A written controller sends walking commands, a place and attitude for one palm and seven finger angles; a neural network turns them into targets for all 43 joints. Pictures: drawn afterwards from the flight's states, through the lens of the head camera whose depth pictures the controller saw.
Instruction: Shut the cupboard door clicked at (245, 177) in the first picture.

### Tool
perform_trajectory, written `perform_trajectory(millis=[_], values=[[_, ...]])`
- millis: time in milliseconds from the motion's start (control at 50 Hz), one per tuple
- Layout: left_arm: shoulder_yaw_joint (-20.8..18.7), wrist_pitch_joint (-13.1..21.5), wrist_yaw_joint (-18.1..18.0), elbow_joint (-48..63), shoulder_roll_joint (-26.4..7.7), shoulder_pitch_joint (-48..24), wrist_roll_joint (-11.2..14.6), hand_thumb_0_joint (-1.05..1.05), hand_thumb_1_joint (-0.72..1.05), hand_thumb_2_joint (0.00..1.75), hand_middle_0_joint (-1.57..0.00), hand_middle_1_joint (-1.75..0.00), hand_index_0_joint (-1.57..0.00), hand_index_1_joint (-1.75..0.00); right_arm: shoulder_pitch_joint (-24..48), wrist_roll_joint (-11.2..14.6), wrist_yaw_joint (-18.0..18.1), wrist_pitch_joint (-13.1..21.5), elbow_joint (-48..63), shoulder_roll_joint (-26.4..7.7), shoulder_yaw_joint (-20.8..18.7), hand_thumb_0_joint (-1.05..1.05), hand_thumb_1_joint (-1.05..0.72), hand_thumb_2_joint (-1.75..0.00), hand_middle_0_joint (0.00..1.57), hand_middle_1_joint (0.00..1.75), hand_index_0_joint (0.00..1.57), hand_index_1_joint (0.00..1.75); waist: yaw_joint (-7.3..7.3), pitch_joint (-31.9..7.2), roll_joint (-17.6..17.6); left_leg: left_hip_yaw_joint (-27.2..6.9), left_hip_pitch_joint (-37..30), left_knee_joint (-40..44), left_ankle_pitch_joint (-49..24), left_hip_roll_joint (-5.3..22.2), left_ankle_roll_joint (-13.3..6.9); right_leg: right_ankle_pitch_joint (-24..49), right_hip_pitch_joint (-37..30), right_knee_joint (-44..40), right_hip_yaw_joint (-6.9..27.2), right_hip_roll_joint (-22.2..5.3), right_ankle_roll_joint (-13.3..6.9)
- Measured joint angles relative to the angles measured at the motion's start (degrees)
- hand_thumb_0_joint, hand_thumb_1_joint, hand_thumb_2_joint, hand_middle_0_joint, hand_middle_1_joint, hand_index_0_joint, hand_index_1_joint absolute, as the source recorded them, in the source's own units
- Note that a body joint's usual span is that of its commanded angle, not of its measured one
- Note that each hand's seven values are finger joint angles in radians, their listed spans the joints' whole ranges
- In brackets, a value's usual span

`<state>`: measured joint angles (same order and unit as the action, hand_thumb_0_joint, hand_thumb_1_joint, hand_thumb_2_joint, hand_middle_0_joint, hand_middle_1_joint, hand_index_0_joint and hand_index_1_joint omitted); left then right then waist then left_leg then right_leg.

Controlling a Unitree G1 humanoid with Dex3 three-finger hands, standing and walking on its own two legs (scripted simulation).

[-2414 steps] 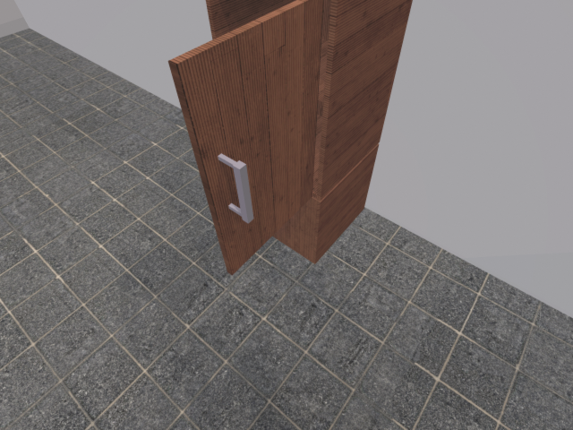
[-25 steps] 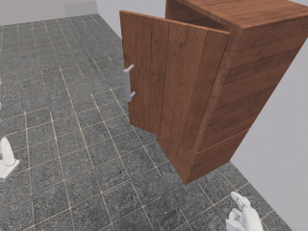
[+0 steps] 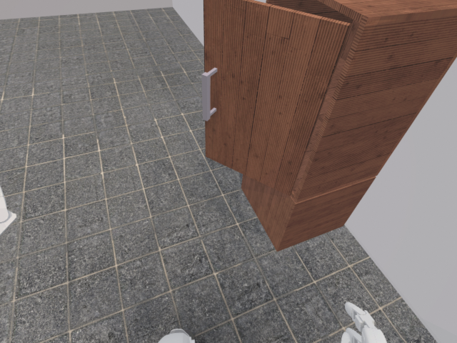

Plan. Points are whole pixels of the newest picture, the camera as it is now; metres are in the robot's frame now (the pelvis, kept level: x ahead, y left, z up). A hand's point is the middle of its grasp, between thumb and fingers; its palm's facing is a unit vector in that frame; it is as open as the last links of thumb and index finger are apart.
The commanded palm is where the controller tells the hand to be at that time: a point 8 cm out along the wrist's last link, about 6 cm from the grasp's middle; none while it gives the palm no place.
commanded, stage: step back with the hand held close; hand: left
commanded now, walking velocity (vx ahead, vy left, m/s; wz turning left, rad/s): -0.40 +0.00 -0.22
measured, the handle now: (209, 95) +0.82 +0.06 +0.00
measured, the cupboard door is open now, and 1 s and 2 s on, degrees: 37 37 37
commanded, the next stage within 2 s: stop stepping back and stand still in 0.04 s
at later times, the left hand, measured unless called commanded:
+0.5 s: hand out of the picture +0.10 +0.27 +0.19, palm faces +0.37 -0.83 -0.41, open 7.4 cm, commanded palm +0.04 +0.30 +0.20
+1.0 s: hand out of the picture +0.08 +0.28 +0.19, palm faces +0.37 -0.81 -0.46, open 7.4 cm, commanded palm +0.02 +0.32 +0.20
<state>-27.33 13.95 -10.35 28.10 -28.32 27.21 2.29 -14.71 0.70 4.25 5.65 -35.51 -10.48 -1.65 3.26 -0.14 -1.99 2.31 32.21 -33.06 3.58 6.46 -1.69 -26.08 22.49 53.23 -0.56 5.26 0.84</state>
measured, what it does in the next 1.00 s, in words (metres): walks backwards: right foot, then left foot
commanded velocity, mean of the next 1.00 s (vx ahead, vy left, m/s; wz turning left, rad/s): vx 0.12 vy -0.01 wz -0.03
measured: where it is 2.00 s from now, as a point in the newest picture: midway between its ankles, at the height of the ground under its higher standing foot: outside the picture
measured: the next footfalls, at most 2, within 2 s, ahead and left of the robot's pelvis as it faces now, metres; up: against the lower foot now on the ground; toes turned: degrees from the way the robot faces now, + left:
right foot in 0.06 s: -0.04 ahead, -0.12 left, +0.00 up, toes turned +0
left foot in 0.28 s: +0.00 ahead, +0.12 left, +0.00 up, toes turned -1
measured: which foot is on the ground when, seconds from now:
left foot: down 0.00-0.08, up 0.10-0.26, down 0.28-0.56, up 0.58-0.82, down 0.84-1.00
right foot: up 0.00-0.04, down 0.06-0.36, up 0.38-0.54, down 0.56-1.00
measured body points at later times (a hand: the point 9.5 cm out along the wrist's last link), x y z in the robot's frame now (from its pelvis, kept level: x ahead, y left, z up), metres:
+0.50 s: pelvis -0.13 +0.02 +0.03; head -0.16 +0.05 +0.47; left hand +0.07 +0.31 +0.21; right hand +0.00 -0.23 -0.03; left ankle -0.04 +0.12 -0.71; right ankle -0.15 -0.08 -0.70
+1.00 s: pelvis -0.16 +0.04 +0.01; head -0.17 +0.05 +0.46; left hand +0.05 +0.32 +0.21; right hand -0.06 -0.21 -0.08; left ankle -0.10 +0.16 -0.71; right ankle -0.18 -0.05 -0.71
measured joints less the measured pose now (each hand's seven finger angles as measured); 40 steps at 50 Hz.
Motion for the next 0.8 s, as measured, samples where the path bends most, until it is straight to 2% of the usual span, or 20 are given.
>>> perform_trajectory(millis=[40,60,100,120,160,200,240,280,300,340,400,480,520,560,600,640,680,720,800], values=[[-1.46,0.46,-0.22,1.3,-0.23,2.65,0.8,0.02,0.89,0.9,-0.21,-0.3,-0.21,-0.3,0.26,0.3,-0.56,0.55,-0.27,0.63,0.22,0.01,-0.9,-0.9,0.2,0.3,0.21,0.3,-0.88,-1.81,1.21,2.3,2.17,0.11,-0.66,0.42,0.84,-1.64,-5.62,-7.47,-0.75,-1.33,-1.08],[-2.21,0.69,-0.25,1.77,-0.07,4.01,1.06,0.02,0.89,0.9,-0.21,-0.3,-0.21,-0.3,0.94,0.33,-0.72,0.79,-0.17,0.78,0.39,0.01,-0.9,-0.9,0.2,0.3,0.21,0.3,-1.73,-2.32,2.06,3.61,3.59,-0.61,0.14,0.31,1.15,-2.87,-7.74,-12.26,-0.04,-2.17,-1.91],[-0.41,1.02,-0.05,1.14,2.85,4.42,0.41,0.02,0.89,0.9,-0.21,-0.3,-0.21,-0.3,3.26,0.13,-0.84,0.7,-1.74,0.02,0.17,0.01,-0.9,-0.9,0.2,0.3,0.21,0.3,-3.65,-0.64,0.67,2.45,4.85,-5.16,9.3,0.17,2.77,-1.97,-7.08,-12.31,0.52,-1.6,-2.6],[1.27,1.01,-0.06,0.51,3.96,4.28,-0.2,0.02,0.89,0.9,-0.21,-0.3,-0.21,-0.3,3.77,-0.13,-0.75,0.52,-2.82,-0.33,0.22,0.01,-0.9,-0.9,0.2,0.3,0.21,0.3,-4.62,-0.05,0.62,1.46,4.78,-9.41,13.87,-1.08,3.44,-0.21,-7.6,-13.04,0.87,-1.96,-2.47],[3.73,0.01,-0.03,0.2,5.32,3.97,-1.12,0.02,0.89,0.9,-0.21,-0.3,-0.21,-0.3,4.01,-0.16,-0.53,0.02,-4.55,-0.27,0.73,0.01,-0.9,-0.9,0.2,0.3,0.21,0.3,-7.21,-0.6,2.66,0.81,3.49,-16.21,19.25,-4.23,3.97,3.36,-8.06,-15.64,2.99,-3.54,-1.82],[4.26,-0.91,-0.12,0.39,5.81,3.45,-1.37,0.02,0.88,0.9,-0.21,-0.3,-0.21,-0.3,4.13,-0.22,-0.06,-0.6,-4.11,0.4,1.66,0.01,-0.9,-0.9,0.2,0.3,0.21,0.3,-8.6,-1.54,5.52,1.57,0.11,-16.88,19.15,-6.27,3.9,5.82,-7.75,-17.95,5.33,-4.98,-1.46],[4.42,-1.45,-0.25,-0.7,5.81,1.46,-1.32,0.02,0.88,0.9,-0.21,-0.3,-0.21,-0.3,4.22,-0.31,0.38,-0.57,-2.39,0.43,2.47,0.01,-0.9,-0.9,0.2,0.3,0.21,0.3,-8.03,-2.53,6.54,2.03,-5.2,-11.63,14.84,-7.03,3.48,7.49,-7.1,-19.35,6.0,-5.49,-0.98],[5.09,-2.21,-0.34,-2.44,5.87,-1.74,-1.18,0.02,0.88,0.9,-0.21,-0.3,-0.21,-0.3,4.18,-0.16,0.71,0.09,-0.25,-0.74,2.55,0.01,-0.9,-0.9,0.2,0.3,0.21,0.3,-6.45,-3.49,4.56,1.59,-12.02,-2.66,9.54,-6.05,2.64,8.19,-6.0,-19.12,4.84,-4.43,-0.43],[5.46,-2.55,-0.35,-3.3,5.84,-3.59,-1.11,0.02,0.88,0.9,-0.21,-0.3,-0.21,-0.3,4.41,-0.03,0.88,0.49,0.43,-1.33,2.21,0.01,-0.9,-0.9,0.2,0.3,0.21,0.3,-5.27,-3.78,3.3,0.73,-13.53,0.66,11.65,-5.72,0.84,8.24,-5.05,-18.42,3.82,-3.88,-0.15],[5.3,-3.13,-0.32,-5.25,5.41,-6.09,-0.82,0.02,0.89,0.9,-0.21,-0.3,-0.21,-0.3,5.65,0.56,0.9,0.19,0.47,-0.83,2.08,0.01,-0.9,-0.9,0.2,0.3,0.21,0.3,-4.33,-2.41,4.45,1.38,-13.53,1.12,10.77,-6.48,-0.51,9.78,-4.98,-18.77,4.49,-4.62,0.27],[3.56,-4.04,-0.04,-5.08,4.7,-1.98,-0.1,0.02,0.89,0.9,-0.21,-0.3,-0.21,-0.3,5.11,0.58,0.48,-0.12,2.1,0.13,3.25,0.01,-0.9,-0.9,0.2,0.3,0.21,0.3,-2.44,-2.52,5.34,3.21,-14.53,3.6,7.13,-5.89,-0.13,9.84,-5.17,-19.79,4.8,-4.68,0.45],[3.2,-4.8,0.38,-3.56,4.46,3.77,-0.95,0.02,0.89,0.9,-0.21,-0.3,-0.21,-0.3,0.86,-0.01,0.29,-0.03,2.92,0.82,3.44,0.01,-0.9,-0.9,0.2,0.3,0.21,0.3,-0.94,-4.42,4.56,3.38,-14.04,5.53,9.19,-4.43,0.07,6.73,-7.14,-17.92,0.36,-3.58,-0.07],[3.46,-5.11,0.18,-2.23,4.45,4.92,-1.28,0.02,0.89,0.9,-0.21,-0.3,-0.21,-0.3,-1.33,-0.32,0.22,-0.32,2.57,0.74,3.28,0.01,-0.9,-0.9,0.2,0.3,0.21,0.3,-0.82,-5.12,4.51,3.14,-12.57,5.13,12.0,-4.22,0.3,4.56,-10.03,-20.34,-1.74,-2.95,-1.26],[3.03,-4.99,-0.18,-0.52,3.96,4.92,-1.44,0.02,0.89,0.9,-0.21,-0.3,-0.21,-0.3,-2.44,-0.65,0.21,-0.66,2.36,0.28,3.08,0.01,-0.9,-0.9,0.2,0.3,0.21,0.3,-1.29,-5.03,5.35,3.56,-9.27,2.09,15.89,-4.82,0.59,2.39,-12.06,-24.27,-0.75,-2.8,-4.03],[3.55,-4.31,-0.31,0.05,4.75,3.4,-1.46,0.02,0.89,0.9,-0.21,-0.3,-0.21,-0.3,-1.98,-1.03,0.03,-1.3,0.45,-1.09,2.32,0.01,-0.9,-0.9,0.2,0.3,0.21,0.3,-2.42,-2.84,3.97,2.12,-5.71,-5.88,18.04,-4.43,1.02,7.62,-10.69,-23.51,-0.72,-1.98,-5.61],[4.33,-3.33,-0.35,-0.4,5.2,2.7,-1.34,0.02,0.89,0.9,-0.21,-0.3,-0.21,-0.3,-2.33,-0.96,-0.38,-2.05,-2.25,-1.96,1.6,0.01,-0.9,-0.9,0.2,0.3,0.21,0.3,-3.18,-1.92,3.59,0.75,-3.38,-14.68,18.59,-5.03,1.55,8.53,-10.93,-23.1,-0.48,-2.01,-5.49],[4.42,-2.66,-0.51,-1.32,5.64,3.33,-1.22,0.02,0.89,0.9,-0.21,-0.3,-0.21,-0.3,-3.51,-0.79,-0.51,-2.8,-3.66,-2.37,1.16,0.01,-0.9,-0.9,0.2,0.3,0.21,0.3,-3.57,-2.65,3.97,0.36,-2.68,-18.83,17.83,-5.26,1.76,8.66,-11.31,-23.57,0.49,-2.5,-5.09],[4.19,-2.24,-0.64,-2.63,5.92,4.04,-1.21,0.02,0.89,0.9,-0.21,-0.3,-0.21,-0.3,-4.69,-0.82,-0.26,-3.07,-4.2,-2.58,0.91,0.01,-0.9,-0.9,0.2,0.3,0.21,0.3,-3.3,-3.68,4.36,0.59,-3.81,-17.32,16.59,-4.66,1.53,8.88,-11.5,-24.04,1.19,-3.06,-4.68],[4.8,-1.94,-0.76,-5.07,5.78,1.79,-1.66,0.02,0.89,0.9,-0.21,-0.3,-0.21,-0.3,-6.11,-1.02,0.87,-2.04,-4.62,-3.0,0.46,0.01,-0.9,-0.9,0.2,0.3,0.21,0.3,-2.16,-4.02,4.54,1.75,-10.56,-5.97,15.51,-3.2,0.78,7.64,-11.17,-22.24,0.36,-4.09,-3.81]])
